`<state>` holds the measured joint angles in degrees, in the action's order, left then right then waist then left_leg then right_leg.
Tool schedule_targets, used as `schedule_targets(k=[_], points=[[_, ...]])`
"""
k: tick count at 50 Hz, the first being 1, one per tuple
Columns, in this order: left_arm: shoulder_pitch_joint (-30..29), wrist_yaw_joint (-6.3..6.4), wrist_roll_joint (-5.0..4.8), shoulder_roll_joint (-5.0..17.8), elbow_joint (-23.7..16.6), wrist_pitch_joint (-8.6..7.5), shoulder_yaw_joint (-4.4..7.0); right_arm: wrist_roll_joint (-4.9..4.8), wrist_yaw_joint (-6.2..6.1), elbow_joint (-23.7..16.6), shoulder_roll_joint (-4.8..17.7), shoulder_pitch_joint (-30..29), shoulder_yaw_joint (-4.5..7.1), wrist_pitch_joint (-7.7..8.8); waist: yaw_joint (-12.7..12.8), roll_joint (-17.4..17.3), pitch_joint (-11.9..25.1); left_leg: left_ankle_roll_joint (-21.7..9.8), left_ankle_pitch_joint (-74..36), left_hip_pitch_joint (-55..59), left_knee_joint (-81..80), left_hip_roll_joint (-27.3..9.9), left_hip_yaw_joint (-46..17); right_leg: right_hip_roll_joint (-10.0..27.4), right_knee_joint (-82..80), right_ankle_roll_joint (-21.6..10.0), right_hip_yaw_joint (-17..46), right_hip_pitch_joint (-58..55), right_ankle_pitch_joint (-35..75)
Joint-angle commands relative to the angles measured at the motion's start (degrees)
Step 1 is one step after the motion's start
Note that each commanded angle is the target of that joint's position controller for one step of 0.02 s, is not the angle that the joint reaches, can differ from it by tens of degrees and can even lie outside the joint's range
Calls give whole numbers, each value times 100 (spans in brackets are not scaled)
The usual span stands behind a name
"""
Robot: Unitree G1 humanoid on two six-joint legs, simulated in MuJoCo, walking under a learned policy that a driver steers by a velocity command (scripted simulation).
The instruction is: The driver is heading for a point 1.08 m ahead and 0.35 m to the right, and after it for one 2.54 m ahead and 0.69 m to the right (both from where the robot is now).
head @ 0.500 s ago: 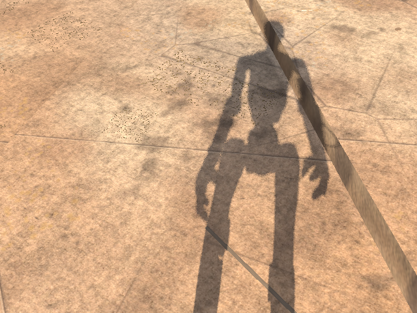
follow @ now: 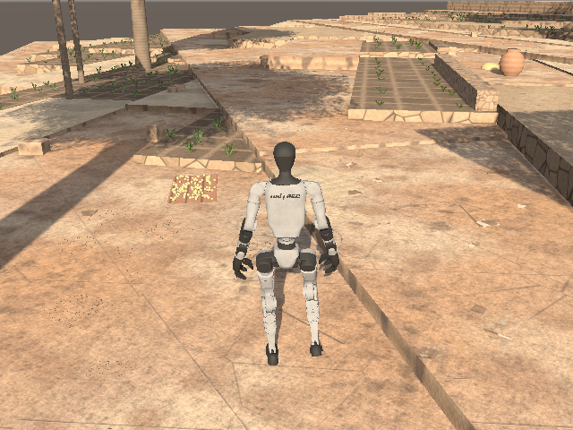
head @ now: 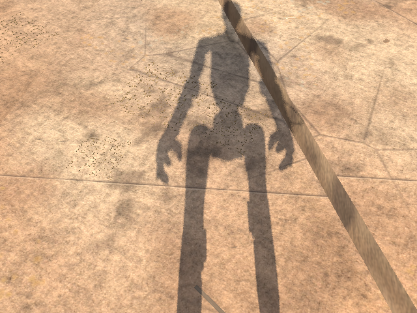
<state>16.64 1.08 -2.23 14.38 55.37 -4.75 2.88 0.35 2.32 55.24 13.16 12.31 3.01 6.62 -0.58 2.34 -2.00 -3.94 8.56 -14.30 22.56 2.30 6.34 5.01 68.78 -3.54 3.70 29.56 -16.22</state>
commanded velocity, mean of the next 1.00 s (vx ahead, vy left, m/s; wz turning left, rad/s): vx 0.50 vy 0.00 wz -0.48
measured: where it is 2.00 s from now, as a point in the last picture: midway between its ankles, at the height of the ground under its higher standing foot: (279, 221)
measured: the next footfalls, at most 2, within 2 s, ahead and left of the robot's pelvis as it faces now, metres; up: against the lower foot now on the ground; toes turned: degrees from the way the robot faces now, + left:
right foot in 0.38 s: +0.38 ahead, -0.16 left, +0.00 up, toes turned -15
left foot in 0.86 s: +0.72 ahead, -0.07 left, +0.00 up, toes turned -31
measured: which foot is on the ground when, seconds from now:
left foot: down 0.00-0.40, up 0.42-0.84, down 0.86-1.00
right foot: up 0.00-0.36, down 0.38-0.88, up 0.90-1.00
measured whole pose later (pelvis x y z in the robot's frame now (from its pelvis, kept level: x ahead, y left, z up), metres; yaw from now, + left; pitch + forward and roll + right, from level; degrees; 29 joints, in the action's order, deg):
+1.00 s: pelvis +0.59 -0.11 -0.01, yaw -30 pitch +2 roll +1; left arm 18.4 0.8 -0.9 15.9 44.2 -3.5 3.2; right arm 0.5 1.5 44.6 15.0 10.1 3.5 7.0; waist 0.2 1.7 -0.4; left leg -2.4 9.0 -20.5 27.2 2.8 0.6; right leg -1.8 67.4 -2.0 5.8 22.9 -23.0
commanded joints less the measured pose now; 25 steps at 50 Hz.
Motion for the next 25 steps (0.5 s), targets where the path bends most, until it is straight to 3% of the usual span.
schedule_targets(k=[1, 5, 8, 13, 14, 16, 17, 18, 19, 20, 21, 22, 23, 24, 25], points=[[641, 44, 22, 156, -105, 177, 115, 46, -47, -146, 512, -92, 92, 153, 259, -712, -6, -709, -455, -90, -1645, -1515, -981, 353, -116, -12, 288, 340, 549], [-161, -19, 80, 255, -433, 130, 184, 85, -222, -57, 675, 180, 115, 126, 121, -505, -188, -669, -865, 399, -1736, -1531, -502, 246, -1257, 93, 431, 1154, 1683], [-758, -148, 107, 152, -649, 72, 133, 52, -320, -67, 802, 332, 117, 85, -61, -418, -261, -550, -1057, 683, -1777, -1503, -69, 163, -2270, 116, 13, 1088, 2312], [-1678, -362, 115, 38, -1182, 66, 34, -40, -378, 73, 947, 923, 163, -116, -398, -297, -508, -516, -1714, 1912, -1351, -1823, 263, 82, -3078, -8, -454, 1585, 1860], [-1762, -405, 106, 51, -1289, 68, 33, -58, -380, 70, 987, 949, 179, -168, -385, -319, -506, -491, -2065, 2101, -1170, -1886, 326, 24, -3163, -60, -571, 1574, 1583], [-1638, -474, 82, 198, -1430, 76, 93, -77, -403, -34, 1139, 787, 222, -250, -174, -532, -271, -371, -3840, 2225, -559, -1902, 532, -275, -3252, -241, -935, 961, 1027], [-1360, -489, 72, 341, -1437, 91, 162, -80, -427, -96, 1232, 700, 249, -289, 24, -701, -7, -307, -4903, 2240, -25, -1893, 608, -503, -3194, -355, -1118, 445, 743], [-746, -491, 58, 579, -1345, 103, 281, -74, -446, -168, 1305, 572, 266, -335, 387, -803, 364, -226, -5546, 2090, 866, -1831, 673, -743, -3230, -507, -1212, -385, 592], [183, -429, 51, 945, -1140, 110, 480, -103, -450, -256, 1296, 438, 248, -345, 891, -694, 861, -33, -5131, 1496, 2165, -1586, 761, -933, -3700, -742, -1077, -1808, 943], [925, -275, 75, 1530, -1011, 177, 662, 9, -419, -434, 1061, 542, 155, -260, 1038, 231, 1447, 216, -2521, -80, 4083, -1221, 754, 140, -3823, -1148, 638, -3545, 897], [639, -278, 108, 1796, -1188, 130, 660, -7, -282, -695, 315, 954, -64, -25, 382, 1307, 2111, 496, 2329, -2423, 6075, 142, -236, 1480, -4770, -2347, 4149, -5224, 157], [841, -302, 162, 1285, -1162, 95, 507, -204, -181, -853, 874, 230, 53, 237, 795, 555, 2189, 273, 2217, -3059, 6247, -147, -1298, 1415, -5243, -2074, 4180, -5291, 66], [600, -290, 175, 993, -1185, 49, 431, -351, -148, -1039, 950, -178, 72, 327, 715, 322, 1446, 114, 1743, -3302, 5911, -413, -1237, 1210, -5214, -1787, 3199, -4676, 455], [136, -307, 151, 842, -1278, 12, 377, -266, -185, -1011, 880, -215, 65, 331, 370, -361, 891, 110, 1329, -3032, 5295, -684, -1185, 935, -5272, -1574, 2452, -3681, 1132], [-220, -290, 162, 661, -1389, -4, 319, -129, -227, -966, 955, -172, 132, 263, 169, -421, 695, 170, 1129, -2627, 4793, -860, -1160, 738, -5343, -1441, 1973, -3002, 1632]])
Velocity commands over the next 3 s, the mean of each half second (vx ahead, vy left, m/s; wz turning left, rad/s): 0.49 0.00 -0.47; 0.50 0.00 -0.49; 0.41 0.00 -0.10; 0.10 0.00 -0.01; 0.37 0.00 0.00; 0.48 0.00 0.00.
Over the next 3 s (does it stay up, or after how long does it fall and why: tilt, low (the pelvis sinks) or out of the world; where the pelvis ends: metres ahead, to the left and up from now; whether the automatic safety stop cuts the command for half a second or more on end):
stays up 1.23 -0.41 0.01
